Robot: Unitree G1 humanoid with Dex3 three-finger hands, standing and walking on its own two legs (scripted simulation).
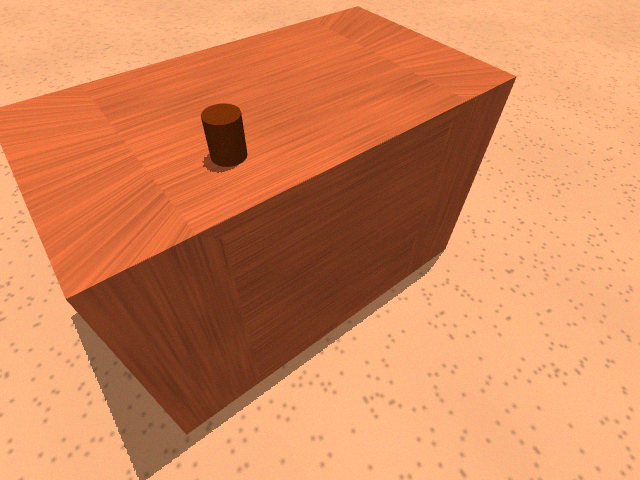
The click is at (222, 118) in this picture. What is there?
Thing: squat round
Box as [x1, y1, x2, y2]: [201, 103, 246, 166]
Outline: 211,105 204,109 201,113 201,119 211,159 214,163 222,166 231,166 238,164 243,161 246,157 246,148 240,110 236,106 231,104 222,103
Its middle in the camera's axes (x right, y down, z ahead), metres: -0.19 -0.21 +0.78
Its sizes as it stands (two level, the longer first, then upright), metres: 0.077 0.077 0.098
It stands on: a support 0.75 m high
